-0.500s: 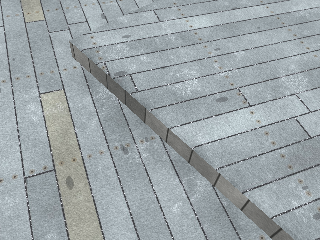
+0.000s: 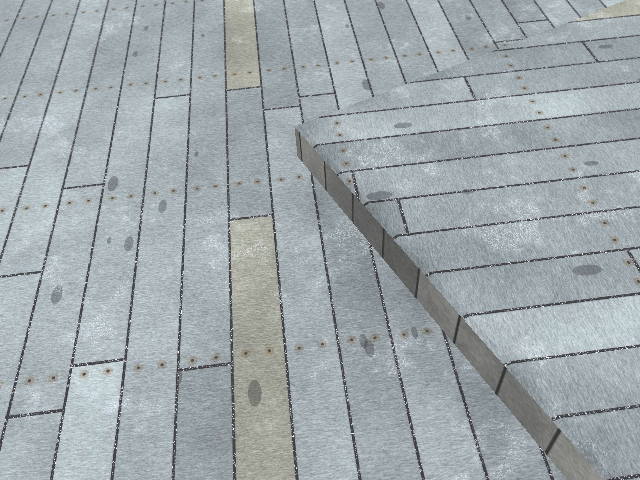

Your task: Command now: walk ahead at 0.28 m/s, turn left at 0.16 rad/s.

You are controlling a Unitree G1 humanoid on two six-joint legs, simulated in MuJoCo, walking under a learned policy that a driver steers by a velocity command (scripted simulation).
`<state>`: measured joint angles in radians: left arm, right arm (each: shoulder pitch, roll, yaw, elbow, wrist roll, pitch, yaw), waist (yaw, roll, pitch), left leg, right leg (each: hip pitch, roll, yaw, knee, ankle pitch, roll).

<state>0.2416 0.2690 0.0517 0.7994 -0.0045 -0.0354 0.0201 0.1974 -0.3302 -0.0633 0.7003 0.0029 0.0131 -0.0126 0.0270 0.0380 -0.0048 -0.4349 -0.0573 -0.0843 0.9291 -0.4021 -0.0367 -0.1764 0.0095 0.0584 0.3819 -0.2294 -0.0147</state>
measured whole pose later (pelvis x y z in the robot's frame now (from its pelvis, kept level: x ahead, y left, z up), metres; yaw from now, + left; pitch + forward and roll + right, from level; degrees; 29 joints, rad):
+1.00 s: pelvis +0.43 -0.05 +0.00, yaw -25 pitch +2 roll +0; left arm 0.30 0.30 0.06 0.71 -0.02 -0.05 0.00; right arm 0.09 -0.31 -0.04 0.64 -0.02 -0.09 -0.01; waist 0.05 0.04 0.06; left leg -0.67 0.10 -0.11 0.81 -0.08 -0.08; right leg -0.17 0.13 0.12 0.34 -0.19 -0.09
